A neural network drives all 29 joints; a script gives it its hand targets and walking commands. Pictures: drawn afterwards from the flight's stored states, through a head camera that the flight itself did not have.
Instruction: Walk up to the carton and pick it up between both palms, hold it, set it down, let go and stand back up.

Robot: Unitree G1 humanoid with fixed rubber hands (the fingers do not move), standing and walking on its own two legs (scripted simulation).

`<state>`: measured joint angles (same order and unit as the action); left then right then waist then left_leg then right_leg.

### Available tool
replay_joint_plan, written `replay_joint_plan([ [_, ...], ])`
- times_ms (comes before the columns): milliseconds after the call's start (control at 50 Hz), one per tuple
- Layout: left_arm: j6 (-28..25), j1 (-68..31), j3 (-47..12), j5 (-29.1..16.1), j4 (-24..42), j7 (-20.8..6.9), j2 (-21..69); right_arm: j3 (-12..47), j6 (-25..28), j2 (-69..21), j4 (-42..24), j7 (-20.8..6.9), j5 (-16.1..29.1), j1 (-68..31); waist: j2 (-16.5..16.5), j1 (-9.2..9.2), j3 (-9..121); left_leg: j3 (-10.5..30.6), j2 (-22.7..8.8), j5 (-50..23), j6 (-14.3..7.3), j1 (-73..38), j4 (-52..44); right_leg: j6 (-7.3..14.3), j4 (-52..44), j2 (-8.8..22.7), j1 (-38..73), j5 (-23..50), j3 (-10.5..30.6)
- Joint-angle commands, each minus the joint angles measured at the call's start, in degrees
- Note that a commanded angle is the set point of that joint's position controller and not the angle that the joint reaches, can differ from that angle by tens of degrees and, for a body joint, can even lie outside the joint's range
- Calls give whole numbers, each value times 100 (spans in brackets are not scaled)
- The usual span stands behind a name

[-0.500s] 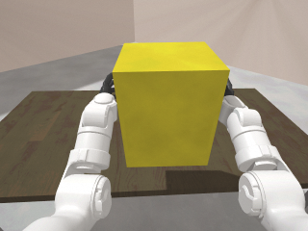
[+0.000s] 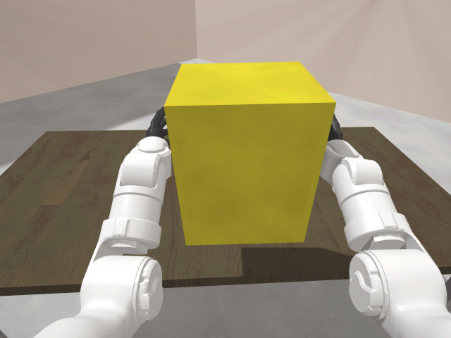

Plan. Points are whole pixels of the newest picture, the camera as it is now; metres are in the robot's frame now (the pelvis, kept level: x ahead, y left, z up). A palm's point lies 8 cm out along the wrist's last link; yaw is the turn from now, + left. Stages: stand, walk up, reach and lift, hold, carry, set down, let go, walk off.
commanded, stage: hold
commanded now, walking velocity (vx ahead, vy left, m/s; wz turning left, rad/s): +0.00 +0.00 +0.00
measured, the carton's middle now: (242, 153) +0.39 +0.02 +0.22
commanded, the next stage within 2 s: none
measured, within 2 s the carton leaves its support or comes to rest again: neither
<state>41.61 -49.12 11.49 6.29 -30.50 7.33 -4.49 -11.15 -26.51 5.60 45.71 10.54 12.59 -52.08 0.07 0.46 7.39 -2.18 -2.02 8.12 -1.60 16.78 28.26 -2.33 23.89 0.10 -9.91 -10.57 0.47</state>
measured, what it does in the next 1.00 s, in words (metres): stands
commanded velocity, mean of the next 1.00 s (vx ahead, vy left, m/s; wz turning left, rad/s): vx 0.00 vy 0.00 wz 0.00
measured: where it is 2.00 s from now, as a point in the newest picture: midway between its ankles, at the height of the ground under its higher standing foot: outside the picture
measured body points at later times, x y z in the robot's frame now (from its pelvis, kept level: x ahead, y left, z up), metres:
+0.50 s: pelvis +0.00 +0.00 +0.00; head -0.07 +0.02 +0.44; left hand +0.39 +0.17 +0.24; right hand +0.40 -0.13 +0.23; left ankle +0.08 +0.10 -0.74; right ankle +0.03 -0.15 -0.74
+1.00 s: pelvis +0.00 +0.00 +0.00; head -0.08 +0.02 +0.44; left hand +0.39 +0.17 +0.24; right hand +0.40 -0.13 +0.23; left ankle +0.08 +0.10 -0.74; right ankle +0.03 -0.15 -0.74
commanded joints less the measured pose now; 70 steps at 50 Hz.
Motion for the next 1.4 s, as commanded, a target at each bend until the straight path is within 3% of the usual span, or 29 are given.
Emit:
replay_joint_plan([
  [0, -424, -5006, -2326, -928, 1954, -975, 4222, 2324, 95, -3542, -2224, -683, 814, -5389, -593, -576, 2484, 328, 211, -170, 388, -1992, -988, 149, -899, -452, -115, -31, -57],
  [60, -478, -5075, -2158, -961, 1838, -963, 4037, 2382, 101, -3668, -2189, -703, 739, -5573, -273, -455, 2725, 338, 237, -104, 270, -2189, -999, 97, -999, -454, -210, -108, -58],
  [100, -433, -5050, -2505, -1028, 1937, -940, 4257, 2230, 91, -3528, -2170, -711, 673, -5384, -567, -704, 2463, 395, 158, -289, 436, -2115, -1007, 181, -899, -466, -317, -50, -76],
  [120, -379, -4799, -2259, -922, 1648, -960, 4207, 2251, 44, -3528, -2073, -688, 664, -5336, -419, -572, 2257, 331, 205, -25, 373, -1847, -1080, 169, -986, -440, -59, -150, -38],
  [200, -446, -5216, -2353, -923, 1824, -944, 4237, 2031, 89, -3528, -1822, -789, 584, -5511, -529, -648, 2326, 410, 123, 276, 401, -1931, -1188, 168, -907, -431, -274, -399, -83],
  [240, -482, -4847, -2060, -952, 1868, -999, 4051, 2366, 111, -3810, -2155, -713, 621, -5410, -98, -421, 2541, 220, 264, -177, 212, -2035, -1021, 74, -958, -406, 30, 36, -36],
  [280, -393, -4672, -2097, -830, 1626, -976, 4077, 2367, 97, -3609, -2042, -704, 695, -5326, -475, -483, 2294, 296, 218, -188, 269, -1966, -1016, 149, -937, -417, -58, 58, -19],
  [320, -441, -5051, -2025, -855, 1687, -1009, 4062, 2309, 99, -3639, -2088, -731, 745, -5606, -240, -384, 2351, 328, 218, 126, 249, -1837, -1099, 103, -986, -426, -61, -259, -21],
  [380, -500, -5323, -2181, -911, 1581, -957, 4060, 2102, 152, -3613, -1898, -761, 588, -5546, -407, -595, 2473, 332, 172, 532, 299, -1975, -1176, 165, -976, -403, -431, -595, -85],
  [400, -462, -4872, -2137, -845, 1380, -951, 4132, 2130, 171, -3593, -1905, -756, 549, -5549, -415, -450, 2239, 337, 167, 360, 311, -1826, -1172, 201, -1018, -454, -334, -495, -51],
  [420, -537, -5073, -2143, -948, 1707, -969, 4150, 2152, 121, -3737, -1869, -737, 590, -5390, -218, -542, 2405, 325, 195, 168, 292, -1871, -1152, 154, -952, -433, -94, -251, -53],
  [480, -490, -4727, -2366, -989, 1820, -963, 4305, 2362, 192, -3597, -2282, -727, 692, -5434, -460, -601, 2737, 441, 178, -461, 358, -2150, -979, 154, -892, -484, -93, 229, -49],
  [600, -416, -4677, -2030, -715, 1671, -1042, 4096, 2326, 125, -3629, -2194, -667, 738, -5420, -359, -421, 2576, 307, 211, -258, 310, -2136, -1011, 128, -955, -459, 1, 18, -58],
  [680, -504, -5022, -2184, -934, 2083, -974, 4109, 2402, 61, -3761, -2083, -695, 706, -5166, -229, -567, 2602, 356, 225, -241, 301, -2046, -1021, 115, -909, -461, 116, 189, -28],
  [700, -452, -4975, -2113, -885, 1583, -1021, 4061, 2209, 27, -3603, -1855, -680, 631, -5281, -320, -548, 2326, 286, 231, -7, 290, -1917, -1101, 115, -986, -430, -86, -113, 3],
  [760, -457, -4827, -2049, -820, 1557, -993, 4038, 2335, 98, -3634, -2177, -671, 631, -5639, -181, -466, 2332, 311, 239, 8, 228, -1853, -1133, 103, -992, -444, -93, -172, -55],
  [800, -527, -5020, -2219, -913, 1876, -1010, 4181, 2196, 136, -3729, -2043, -693, 687, -5328, -316, -592, 2607, 300, 217, -112, 316, -1993, -1095, 114, -947, -452, -12, -31, -42],
  [820, -510, -5141, -2253, -927, 1913, -976, 4153, 2330, 142, -3735, -2287, -708, 762, -5548, -449, -481, 2732, 318, 221, -202, 300, -2083, -978, 151, -898, -432, -12, 111, -20],
  [840, -490, -4824, -2393, -1074, 2022, -956, 4287, 2494, 192, -3730, -2632, -699, 804, -5647, -220, -507, 2906, 376, 204, -530, 302, -2222, -913, 121, -886, -510, 9, 258, -68],
  [860, -476, -5088, -2100, -942, 1420, -966, 4121, 2157, 48, -3567, -1814, -684, 655, -5380, -326, -583, 2144, 286, 252, 251, 303, -1864, -1092, 142, -1057, -438, -359, -413, -13],
  [980, -446, -4853, -2261, -889, 1859, -1021, 4233, 2301, 125, -3614, -2162, -692, 711, -5349, -332, -567, 2380, 335, 205, -81, 338, -1996, -1065, 146, -962, -457, -21, -93, -46],
  [1020, -453, -5118, -2283, -833, 1624, -1048, 4206, 2102, 94, -3510, -1618, -719, 616, -5275, -594, -643, 2126, 364, 139, 254, 412, -1877, -1134, 251, -954, -434, -255, -389, 5],
  [1040, -431, -4925, -2095, -784, 1413, -1043, 4113, 2123, 102, -3481, -1795, -749, 618, -5404, -365, -565, 2097, 379, 154, 437, 318, -1861, -1212, 185, -1028, -428, -299, -551, -30],
  [1060, -461, -4933, -2268, -869, 1812, -1003, 4248, 2163, 150, -3485, -1917, -779, 672, -5370, -533, -618, 2584, 393, 153, 19, 388, -1978, -1121, 197, -876, -464, -103, -149, -84],
  [1080, -472, -4849, -2066, -857, 1621, -1010, 4188, 2299, 143, -3638, -2159, -732, 650, -5550, -214, -427, 2509, 277, 187, 58, 291, -1940, -1123, 180, -976, -453, 3, -197, -38],
  [1180, -526, -5076, -2262, -968, 2078, -1014, 4122, 2288, 147, -3664, -2005, -728, 743, -5142, -528, -589, 2696, 322, 213, -155, 359, -2046, -1037, 204, -899, -423, 39, 89, 3],
  [1200, -415, -4881, -2149, -831, 1426, -1013, 4148, 2155, 101, -3518, -1880, -741, 757, -5383, -477, -511, 2182, 280, 225, 249, 314, -1777, -1132, 206, -1004, -411, -115, -361, 15],
  [1240, -432, -4608, -2217, -903, 1593, -992, 4215, 2278, 160, -3612, -2354, -718, 672, -5570, -198, -552, 2585, 343, 204, -140, 282, -2044, -1037, 156, -945, -469, -27, 51, -45],
  [1380, -514, -4941, -2347, -984, 2069, -931, 4305, 2569, 203, -3826, -2588, -661, 829, -5577, -308, -502, 2950, 369, 249, -585, 306, -2244, -882, 141, -872, -520, 47, 297, -52],
])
